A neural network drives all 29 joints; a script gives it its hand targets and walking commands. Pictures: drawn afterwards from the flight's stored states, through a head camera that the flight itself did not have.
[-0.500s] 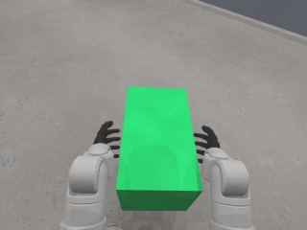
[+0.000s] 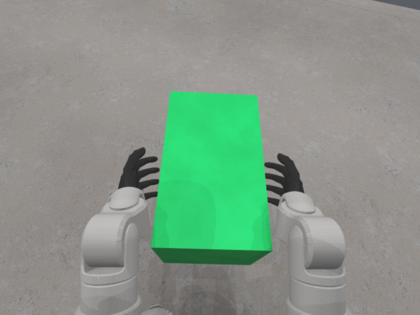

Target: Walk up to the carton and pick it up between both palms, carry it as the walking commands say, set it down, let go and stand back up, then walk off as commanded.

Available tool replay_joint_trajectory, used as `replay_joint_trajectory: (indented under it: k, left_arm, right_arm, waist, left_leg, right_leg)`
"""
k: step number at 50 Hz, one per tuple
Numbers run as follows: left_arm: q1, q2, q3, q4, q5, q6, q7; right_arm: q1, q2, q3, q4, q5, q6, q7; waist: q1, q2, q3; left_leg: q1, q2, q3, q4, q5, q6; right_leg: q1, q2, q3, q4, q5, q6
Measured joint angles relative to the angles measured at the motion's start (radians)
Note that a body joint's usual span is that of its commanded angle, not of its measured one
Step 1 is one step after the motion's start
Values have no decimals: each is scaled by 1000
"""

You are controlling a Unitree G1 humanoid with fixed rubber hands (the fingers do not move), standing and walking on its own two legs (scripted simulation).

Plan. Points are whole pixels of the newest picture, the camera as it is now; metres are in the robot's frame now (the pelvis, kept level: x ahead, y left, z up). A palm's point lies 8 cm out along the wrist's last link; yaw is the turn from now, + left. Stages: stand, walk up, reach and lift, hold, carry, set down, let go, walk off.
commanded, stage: carry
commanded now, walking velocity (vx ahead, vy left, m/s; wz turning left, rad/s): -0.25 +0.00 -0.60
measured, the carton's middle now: (210, 179) +0.38 +0.03 +0.03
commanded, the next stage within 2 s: none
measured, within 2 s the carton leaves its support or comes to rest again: neither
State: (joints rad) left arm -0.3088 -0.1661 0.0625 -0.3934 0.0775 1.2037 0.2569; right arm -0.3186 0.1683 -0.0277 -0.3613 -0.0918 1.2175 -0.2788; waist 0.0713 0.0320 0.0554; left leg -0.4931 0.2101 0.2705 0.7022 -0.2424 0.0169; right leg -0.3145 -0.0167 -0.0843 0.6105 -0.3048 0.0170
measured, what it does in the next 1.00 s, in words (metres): walks backwards, turning right: left foot, then right foot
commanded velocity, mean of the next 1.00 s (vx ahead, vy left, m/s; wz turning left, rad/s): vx -0.14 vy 0.00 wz -0.35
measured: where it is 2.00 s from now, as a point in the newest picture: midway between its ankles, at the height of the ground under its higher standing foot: outside the picture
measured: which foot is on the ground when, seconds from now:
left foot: down 0.00-0.00, up 0.02-0.30, down 0.32-0.64, up 0.66-0.98, down 1.00-1.00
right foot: down 0.00-0.34, up 0.36-0.62, down 0.64-1.00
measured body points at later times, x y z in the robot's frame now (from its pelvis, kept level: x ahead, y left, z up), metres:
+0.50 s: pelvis -0.22 +0.05 +0.02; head -0.20 +0.05 +0.47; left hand +0.09 +0.12 +0.09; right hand +0.02 -0.13 +0.08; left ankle -0.14 +0.15 -0.72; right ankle -0.23 -0.07 -0.63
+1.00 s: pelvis -0.42 +0.10 +0.00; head -0.39 +0.08 +0.45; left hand -0.09 +0.05 +0.09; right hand -0.23 -0.17 +0.09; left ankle -0.42 +0.23 -0.72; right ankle -0.36 -0.07 -0.72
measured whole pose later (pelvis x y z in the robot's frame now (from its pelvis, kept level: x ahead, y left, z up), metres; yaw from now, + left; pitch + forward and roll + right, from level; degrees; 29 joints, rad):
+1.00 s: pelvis -0.42 +0.10 +0.00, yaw -25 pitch +6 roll +0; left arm -0.31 -0.17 0.05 -0.26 0.14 1.17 0.23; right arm -0.26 0.15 -0.05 -0.33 -0.03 1.21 -0.28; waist -0.11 0.00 -0.04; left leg -0.32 0.05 0.06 0.62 -0.39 -0.03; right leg -0.56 -0.02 -0.02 0.48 -0.03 -0.01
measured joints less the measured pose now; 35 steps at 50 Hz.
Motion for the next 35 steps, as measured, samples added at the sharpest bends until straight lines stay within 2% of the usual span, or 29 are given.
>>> replay_joint_trajectory:
  k: [1,3,4,7,10,13,15,16,17,18,20,21,23,24,26,28,30,32,33,35]
  left_arm:
    - [3,0,-5,3,-2,-12,-3]
    - [17,4,-32,31,-7,-16,-10]
    - [23,6,-42,52,-10,-7,-12]
    - [28,7,-67,97,-9,27,-15]
    - [23,6,-70,93,17,32,-16]
    - [6,1,-58,75,50,10,-6]
    - [-6,-2,-48,57,61,3,-6]
    - [-10,-4,-44,50,64,3,-6]
    - [-11,-3,-37,47,66,0,-5]
    - [0,0,-32,46,65,-5,-5]
    - [52,14,-29,50,57,2,-10]
    - [81,20,-32,51,54,10,-13]
    - [115,26,-38,52,42,32,-13]
    - [117,27,-39,53,32,40,-10]
    - [102,25,-36,37,11,50,-4]
    - [75,19,-31,15,-5,41,-3]
    - [48,13,-31,1,-14,27,-5]
    - [26,8,-26,6,-7,12,-6]
    - [24,7,-24,21,-5,-1,-9]
    - [35,9,-37,79,-8,-4,-22]
  right_arm:
    - [-6,2,-8,6,-5,-10,-1]
    - [12,-3,-29,31,-11,-24,5]
    - [31,-8,-39,41,-7,-21,12]
    - [88,-22,-49,50,13,-4,20]
    - [105,-25,-39,18,43,11,12]
    - [91,-22,-25,-19,64,10,13]
    - [77,-20,-22,-31,67,4,12]
    - [70,-18,-21,-29,66,1,12]
    - [66,-17,-15,-17,63,-6,14]
    - [68,-16,-7,1,60,-10,18]
    - [81,-20,15,38,63,5,28]
    - [91,-22,26,51,63,19,32]
    - [115,-26,43,55,57,42,38]
    - [121,-27,42,53,54,48,41]
    - [112,-26,34,44,45,45,38]
    - [80,-20,21,32,25,28,27]
    - [44,-11,5,32,-2,6,12]
    - [15,-4,-10,33,-13,-2,10]
    - [11,-3,-17,42,-16,-12,12]
    - [47,-12,-24,65,-16,-21,16]
  waist:
    - [0,7,-2]
    - [-18,7,-7]
    - [-34,-2,-11]
    - [-80,-38,-23]
    - [-119,-58,-23]
    - [-153,-60,-21]
    - [-159,-63,-28]
    - [-159,-65,-34]
    - [-159,-97,-30]
    - [-150,-120,-22]
    - [-114,-86,-27]
    - [-97,-56,-34]
    - [-60,-20,-41]
    - [-41,-11,-42]
    - [-4,-8,-35]
    - [20,-6,-21]
    - [30,2,-19]
    - [34,7,-32]
    - [27,28,-31]
    - [-11,21,-44]
  left_leg:
    - [-29,5,-26,54,-63,-15]
    - [-82,-39,-125,205,-238,-36]
    - [-98,-65,-155,269,-263,-46]
    - [-111,-123,-186,369,-217,-65]
    - [-84,-150,-205,353,-184,-68]
    - [-20,-165,-229,226,-164,-63]
    - [41,-175,-233,108,-139,-57]
    - [86,-175,-227,17,-123,-48]
    - [98,-194,-209,-28,-126,-28]
    - [103,-205,-192,-46,-106,-15]
    - [102,-160,-177,-62,-59,-2]
    - [105,-133,-170,-78,-38,1]
    - [120,-99,-155,-129,9,-5]
    - [123,-88,-149,-151,34,-10]
    - [110,-69,-131,-169,73,-18]
    - [78,-48,-114,-155,97,-23]
    - [31,-26,-102,-118,111,-28]
    - [-27,-3,-84,-62,115,-36]
    - [-57,15,-93,-18,54,-41]
    - [-120,-37,-162,136,-184,-60]
  right_leg:
    - [-9,13,6,-9,-31,-12]
    - [-56,23,24,31,-26,-33]
    - [-66,20,31,30,-6,-35]
    - [-93,9,62,-3,63,-35]
    - [-132,14,105,-42,124,-18]
    - [-188,27,138,-67,197,-6]
    - [-230,34,160,-83,246,6]
    - [-251,39,170,-86,268,13]
    - [-266,24,188,-83,284,14]
    - [-278,15,190,-56,213,8]
    - [-328,48,126,162,-37,21]
    - [-350,61,93,297,-97,24]
    - [-353,61,60,497,-122,24]
    - [-335,52,50,536,-116,26]
    - [-279,31,36,523,-117,30]
    - [-202,15,26,424,-140,34]
    - [-114,0,16,277,-153,27]
    - [-24,-13,18,78,-96,9]
    - [-38,4,20,63,-45,-1]
    - [-78,-1,31,80,-13,-20]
